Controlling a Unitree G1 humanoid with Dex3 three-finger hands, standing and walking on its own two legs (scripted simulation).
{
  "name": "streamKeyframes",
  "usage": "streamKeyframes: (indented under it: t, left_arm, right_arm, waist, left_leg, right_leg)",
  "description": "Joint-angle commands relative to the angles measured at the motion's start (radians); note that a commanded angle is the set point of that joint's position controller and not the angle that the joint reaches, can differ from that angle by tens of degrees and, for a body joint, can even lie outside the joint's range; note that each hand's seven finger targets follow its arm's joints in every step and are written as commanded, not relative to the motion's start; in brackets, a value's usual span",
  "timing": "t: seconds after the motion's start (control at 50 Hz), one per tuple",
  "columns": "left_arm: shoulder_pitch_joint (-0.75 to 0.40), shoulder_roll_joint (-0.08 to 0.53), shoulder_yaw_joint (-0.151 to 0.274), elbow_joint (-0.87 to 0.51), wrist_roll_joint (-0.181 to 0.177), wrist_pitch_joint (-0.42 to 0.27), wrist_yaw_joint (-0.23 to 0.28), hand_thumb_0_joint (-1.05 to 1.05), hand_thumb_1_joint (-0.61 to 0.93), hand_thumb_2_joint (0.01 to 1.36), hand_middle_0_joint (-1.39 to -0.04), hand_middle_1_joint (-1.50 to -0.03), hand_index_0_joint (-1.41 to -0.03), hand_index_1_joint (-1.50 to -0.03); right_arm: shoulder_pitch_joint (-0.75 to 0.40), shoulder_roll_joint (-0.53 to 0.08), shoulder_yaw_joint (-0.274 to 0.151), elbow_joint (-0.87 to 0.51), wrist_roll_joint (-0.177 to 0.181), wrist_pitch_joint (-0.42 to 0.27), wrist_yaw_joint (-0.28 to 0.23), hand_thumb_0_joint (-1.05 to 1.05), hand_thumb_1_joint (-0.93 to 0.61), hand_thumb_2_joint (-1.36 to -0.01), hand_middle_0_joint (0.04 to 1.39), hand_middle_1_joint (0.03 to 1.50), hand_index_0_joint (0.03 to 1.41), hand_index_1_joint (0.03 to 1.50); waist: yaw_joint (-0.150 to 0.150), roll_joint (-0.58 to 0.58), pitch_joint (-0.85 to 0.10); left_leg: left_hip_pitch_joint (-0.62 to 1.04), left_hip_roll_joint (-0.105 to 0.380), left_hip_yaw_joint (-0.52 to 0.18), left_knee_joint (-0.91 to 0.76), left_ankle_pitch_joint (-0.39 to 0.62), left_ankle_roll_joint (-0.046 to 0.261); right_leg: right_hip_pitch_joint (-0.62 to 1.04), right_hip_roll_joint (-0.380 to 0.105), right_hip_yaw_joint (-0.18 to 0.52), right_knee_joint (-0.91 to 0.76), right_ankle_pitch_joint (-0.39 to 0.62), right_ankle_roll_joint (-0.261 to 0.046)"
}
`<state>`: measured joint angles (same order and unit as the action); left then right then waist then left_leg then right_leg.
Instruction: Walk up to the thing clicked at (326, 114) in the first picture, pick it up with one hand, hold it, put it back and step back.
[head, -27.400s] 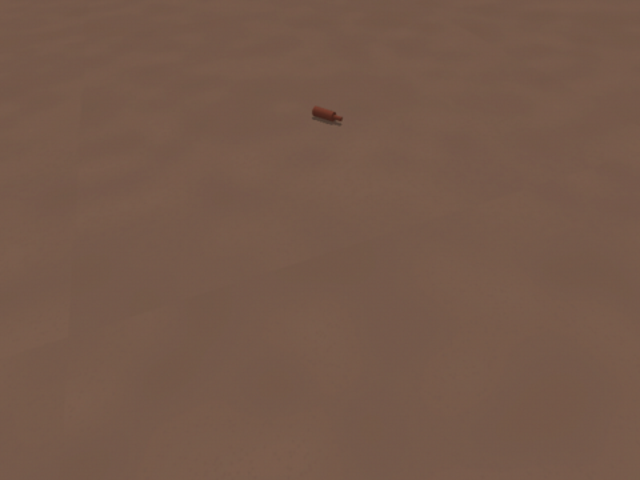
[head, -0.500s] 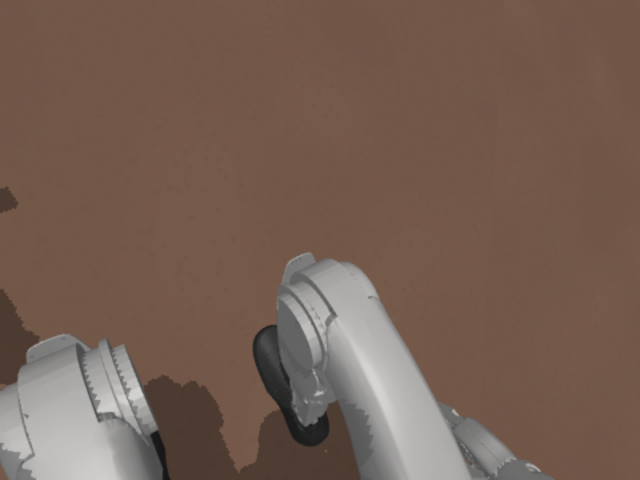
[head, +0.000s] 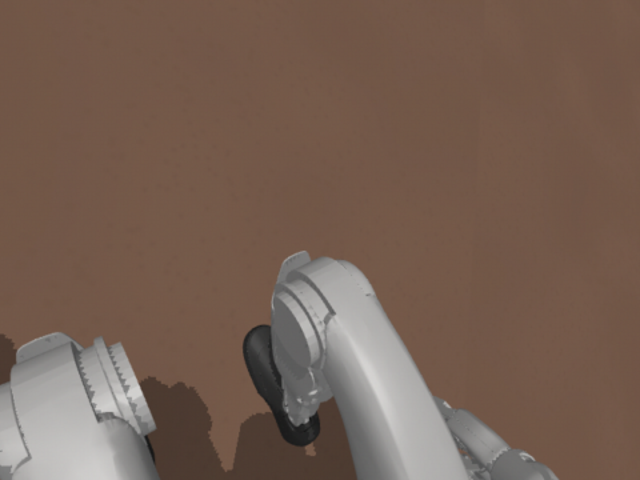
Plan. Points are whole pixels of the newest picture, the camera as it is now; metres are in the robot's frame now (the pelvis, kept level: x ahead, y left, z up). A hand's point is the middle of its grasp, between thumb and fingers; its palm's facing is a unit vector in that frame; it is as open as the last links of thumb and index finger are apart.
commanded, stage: rest palm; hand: left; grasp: from above
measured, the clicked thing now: out of the picture +0.47 +0.35 -0.28
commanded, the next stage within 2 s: close in 0.42 s
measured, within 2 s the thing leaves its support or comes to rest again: neither
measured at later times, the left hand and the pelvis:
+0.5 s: hand out of the picture +0.44 +0.35 -0.25, palm faces -0.46 -0.17 -0.87, open 13.8 cm; pelvis +0.00 +0.00 +0.00, yaw +0 degrees
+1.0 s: hand out of the picture +0.45 +0.35 -0.25, palm faces -0.45 -0.16 -0.88, open 12.6 cm; pelvis +0.00 +0.00 +0.00, yaw -1 degrees
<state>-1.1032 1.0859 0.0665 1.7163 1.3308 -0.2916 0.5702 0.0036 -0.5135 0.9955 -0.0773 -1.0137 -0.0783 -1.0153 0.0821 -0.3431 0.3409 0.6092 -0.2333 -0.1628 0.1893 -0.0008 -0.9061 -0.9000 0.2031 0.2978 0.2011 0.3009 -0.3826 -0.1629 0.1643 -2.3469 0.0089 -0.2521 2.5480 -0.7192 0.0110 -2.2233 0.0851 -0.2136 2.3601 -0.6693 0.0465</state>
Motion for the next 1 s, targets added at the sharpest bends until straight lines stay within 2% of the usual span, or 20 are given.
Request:
streamKeyframes:
  t: [0.0,0.04,0.06,0.08,0.16,0.2,0.22,0.34,0.36,0.4,0.42,0.46,0.54,0.58,0.66,0.72,0.78,0.86,0.94,0.98]
  left_arm:
    - [-0.241,0.204,0.001,-0.083,-0.020,0.025,0.049,0.000,-0.528,0.975,-0.061,-1.013,-0.059,-1.014]
    - [-0.259,0.245,0.031,-0.112,-0.020,0.037,0.051,0.000,-0.525,0.971,-0.058,-1.021,-0.059,-1.019]
    - [-0.263,0.211,-0.003,-0.116,-0.028,0.040,0.045,0.000,-0.528,0.978,-0.062,-1.026,-0.061,-1.026]
    - [-0.248,0.251,0.029,-0.098,-0.041,0.042,0.053,0.000,-0.529,0.998,-0.072,-1.032,-0.064,-1.038]
    - [-0.225,0.235,0.018,-0.089,-0.053,0.051,0.035,0.000,-0.532,1.016,-0.070,-1.041,-0.061,-1.049]
    - [-0.231,0.271,0.046,-0.098,-0.055,0.050,0.033,0.000,-0.519,1.019,-0.070,-1.053,-0.066,-1.056]
    - [-0.236,0.231,0.016,-0.116,-0.063,0.049,0.025,0.000,-0.527,1.016,-0.071,-1.054,-0.065,-1.058]
    - [-0.209,0.254,0.031,-0.099,-0.082,0.038,0.005,0.000,-0.510,1.022,-0.073,-1.056,-0.069,-1.058]
    - [-0.208,0.271,0.042,-0.110,-0.073,0.036,0.005,0.000,-0.501,1.016,-0.070,-1.067,-0.071,-1.064]
    - [-0.233,0.232,0.008,-0.126,-0.076,0.024,0.001,0.000,-0.506,1.029,-0.075,-1.073,-0.072,-1.075]
    - [-0.215,0.259,0.030,-0.104,-0.075,0.021,0.006,0.000,-0.502,1.059,-0.085,-1.084,-0.076,-1.092]
    - [-0.214,0.234,0.008,-0.114,-0.070,0.016,-0.004,0.000,-0.507,1.035,-0.077,-1.068,-0.071,-1.073]
    - [-0.243,0.298,0.045,-0.157,-0.057,0.003,0.013,0.000,-0.439,1.010,-0.133,-1.032,-0.125,-1.040]
    - [-0.223,0.261,0.017,-0.128,-0.041,0.003,0.016,0.000,-0.413,0.991,-0.146,-1.025,-0.142,-1.028]
    - [-0.249,0.235,-0.011,-0.132,-0.041,0.008,0.020,0.000,-0.391,0.957,-0.127,-1.032,-0.140,-1.018]
    - [-0.238,0.244,0.008,-0.117,-0.049,0.015,0.022,0.000,-0.374,0.940,-0.147,-1.015,-0.157,-1.004]
    - [-0.219,0.230,-0.007,-0.080,-0.045,0.023,0.016,0.000,-0.325,0.931,-0.173,-1.018,-0.189,-1.001]
    - [-0.237,0.234,-0.003,-0.099,-0.060,0.022,0.011,0.000,-0.287,0.900,-0.199,-1.005,-0.220,-0.982]
    - [-0.250,0.290,0.023,-0.144,-0.048,0.022,0.014,0.000,-0.224,0.851,-0.226,-1.001,-0.262,-0.964]
    - [-0.217,0.251,0.004,-0.097,-0.052,0.028,0.008,0.000,-0.213,0.838,-0.238,-0.985,-0.272,-0.949]
  right_arm:
    - [0.174,-0.335,-0.105,0.007,0.004,-0.016,-0.008,0.000,-0.899,-0.903,0.200,0.299,0.199,0.299]
    - [0.188,-0.345,-0.105,0.005,0.007,-0.021,-0.007,0.000,-0.900,-0.903,0.200,0.299,0.199,0.299]
    - [0.187,-0.331,-0.096,0.007,0.006,-0.022,-0.005,0.000,-0.901,-0.904,0.200,0.299,0.199,0.299]
    - [0.173,-0.339,-0.096,-0.002,0.005,-0.022,-0.009,0.000,-0.902,-0.905,0.200,0.299,0.199,0.299]
    - [0.177,-0.341,-0.099,-0.001,0.008,-0.030,-0.006,0.000,-0.902,-0.905,0.200,0.299,0.199,0.299]
    - [0.191,-0.346,-0.098,0.005,0.011,-0.028,-0.009,0.000,-0.901,-0.904,0.200,0.299,0.199,0.299]
    - [0.182,-0.336,-0.094,-0.007,0.008,-0.027,-0.008,0.000,-0.903,-0.905,0.200,0.299,0.199,0.299]
    - [0.201,-0.347,-0.090,0.007,0.014,-0.021,-0.009,0.000,-0.900,-0.903,0.200,0.299,0.199,0.299]
    - [0.212,-0.346,-0.090,0.012,0.013,-0.019,-0.010,0.000,-0.900,-0.903,0.200,0.300,0.199,0.300]
    - [0.190,-0.333,-0.083,0.006,0.011,-0.016,-0.009,0.000,-0.901,-0.904,0.200,0.300,0.199,0.300]
    - [0.190,-0.345,-0.085,0.008,0.011,-0.014,-0.011,0.000,-0.902,-0.905,0.200,0.299,0.199,0.299]
    - [0.187,-0.345,-0.083,-0.009,0.013,-0.016,-0.007,0.000,-0.901,-0.904,0.200,0.299,0.199,0.299]
    - [0.182,-0.345,-0.081,-0.001,0.008,-0.011,-0.014,0.000,-0.895,-0.902,0.200,0.300,0.199,0.300]
    - [0.177,-0.346,-0.084,-0.002,0.004,-0.008,-0.013,0.000,-0.895,-0.902,0.200,0.299,0.199,0.299]
    - [0.173,-0.346,-0.087,0.002,0.006,-0.012,-0.015,0.000,-0.892,-0.900,0.200,0.299,0.200,0.300]
    - [0.180,-0.350,-0.090,0.007,0.005,-0.014,-0.014,0.000,-0.892,-0.900,0.200,0.299,0.200,0.299]
    - [0.187,-0.349,-0.085,0.005,0.002,-0.014,-0.013,0.000,-0.892,-0.900,0.200,0.299,0.200,0.299]
    - [0.195,-0.347,-0.082,0.008,0.007,-0.017,-0.010,0.000,-0.893,-0.900,0.200,0.299,0.200,0.299]
    - [0.188,-0.351,-0.080,0.001,0.007,-0.013,-0.014,0.000,-0.893,-0.900,0.200,0.299,0.199,0.299]
    - [0.180,-0.345,-0.077,-0.001,0.006,-0.014,-0.009,0.000,-0.894,-0.901,0.200,0.299,0.199,0.299]
  waist:
    - [-0.053,0.586,-0.601]
    - [-0.046,0.607,-0.629]
    - [-0.050,0.611,-0.622]
    - [-0.043,0.586,-0.641]
    - [-0.048,0.581,-0.626]
    - [-0.041,0.575,-0.639]
    - [-0.043,0.575,-0.638]
    - [-0.052,0.522,-0.631]
    - [-0.045,0.550,-0.644]
    - [-0.049,0.570,-0.632]
    - [-0.046,0.562,-0.636]
    - [-0.054,0.548,-0.600]
    - [-0.037,0.600,-0.642]
    - [-0.055,0.608,-0.619]
    - [-0.061,0.596,-0.583]
    - [-0.052,0.592,-0.600]
    - [-0.070,0.560,-0.583]
    - [-0.068,0.566,-0.585]
    - [-0.042,0.639,-0.665]
    - [-0.054,0.594,-0.618]
  left_leg:
    - [0.528,0.050,0.054,-0.280,0.248,-0.010]
    - [0.545,0.048,0.055,-0.284,0.260,-0.011]
    - [0.532,0.048,0.066,-0.276,0.259,-0.007]
    - [0.516,0.048,0.068,-0.275,0.238,-0.003]
    - [0.493,0.050,0.070,-0.268,0.226,-0.002]
    - [0.492,0.048,0.064,-0.266,0.232,-0.001]
    - [0.492,0.048,0.076,-0.262,0.236,0.002]
    - [0.465,0.048,0.074,-0.243,0.254,0.009]
    - [0.496,0.047,0.072,-0.256,0.276,0.003]
    - [0.501,0.054,0.065,-0.260,0.271,0.000]
    - [0.506,0.052,0.058,-0.264,0.268,-0.002]
    - [0.488,0.051,0.060,-0.254,0.259,0.000]
    - [0.531,0.056,0.054,-0.270,0.256,-0.008]
    - [0.534,0.057,0.054,-0.277,0.242,-0.010]
    - [0.518,0.056,0.052,-0.277,0.227,-0.010]
    - [0.528,0.056,0.044,-0.285,0.239,-0.012]
    - [0.519,0.056,0.052,-0.273,0.252,-0.006]
    - [0.504,0.054,0.054,-0.269,0.256,-0.004]
    - [0.590,0.059,0.039,-0.285,0.303,-0.017]
    - [0.542,0.058,0.049,-0.272,0.286,-0.011]
  right_leg:
    - [0.293,0.030,-0.074,-0.171,0.274,-0.069]
    - [0.307,0.025,-0.070,-0.171,0.281,-0.068]
    - [0.323,0.031,-0.064,-0.179,0.286,-0.070]
    - [0.347,0.035,-0.066,-0.192,0.275,-0.068]
    - [0.351,0.036,-0.062,-0.192,0.265,-0.068]
    - [0.352,0.030,-0.065,-0.190,0.266,-0.067]
    - [0.370,0.035,-0.058,-0.200,0.274,-0.067]
    - [0.395,0.038,-0.060,-0.211,0.294,-0.059]
    - [0.395,0.034,-0.063,-0.204,0.303,-0.063]
    - [0.389,0.040,-0.063,-0.199,0.296,-0.067]
    - [0.381,0.037,-0.072,-0.198,0.290,-0.067]
    - [0.362,0.037,-0.071,-0.193,0.285,-0.066]
    - [0.367,0.034,-0.075,-0.191,0.274,-0.069]
    - [0.359,0.036,-0.074,-0.190,0.269,-0.070]
    - [0.319,0.034,-0.077,-0.190,0.260,-0.069]
    - [0.318,0.034,-0.086,-0.189,0.266,-0.068]
    - [0.347,0.036,-0.079,-0.199,0.284,-0.064]
    - [0.351,0.035,-0.076,-0.200,0.287,-0.063]
    - [0.357,0.030,-0.081,-0.183,0.306,-0.069]
    - [0.352,0.035,-0.078,-0.185,0.298,-0.067]
